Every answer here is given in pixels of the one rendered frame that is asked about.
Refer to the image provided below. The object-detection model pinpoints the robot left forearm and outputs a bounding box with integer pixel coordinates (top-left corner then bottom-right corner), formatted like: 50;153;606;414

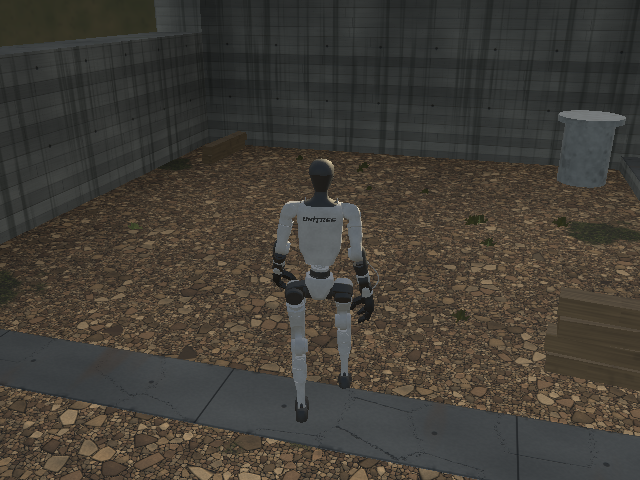
272;240;287;275

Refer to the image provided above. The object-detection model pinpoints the left robot upper arm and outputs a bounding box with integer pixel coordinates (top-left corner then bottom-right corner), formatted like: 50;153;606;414
275;201;301;255

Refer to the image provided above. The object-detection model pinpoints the robot left shin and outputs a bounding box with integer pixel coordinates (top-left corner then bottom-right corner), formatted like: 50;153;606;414
291;339;307;409

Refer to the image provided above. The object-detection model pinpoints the right robot upper arm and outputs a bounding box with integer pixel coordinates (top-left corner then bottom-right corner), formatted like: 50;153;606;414
341;202;363;261

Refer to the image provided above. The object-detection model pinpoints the left robot hand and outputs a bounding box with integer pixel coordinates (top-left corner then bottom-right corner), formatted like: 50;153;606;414
272;269;297;289

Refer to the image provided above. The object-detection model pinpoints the robot right forearm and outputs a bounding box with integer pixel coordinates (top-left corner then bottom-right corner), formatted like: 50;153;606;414
353;246;373;298

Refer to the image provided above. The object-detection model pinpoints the right robot foot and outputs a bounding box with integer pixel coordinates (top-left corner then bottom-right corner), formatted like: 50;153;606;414
338;372;352;389

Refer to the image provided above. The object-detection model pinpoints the right robot hand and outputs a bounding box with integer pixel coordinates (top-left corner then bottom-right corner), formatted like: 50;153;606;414
350;294;374;323

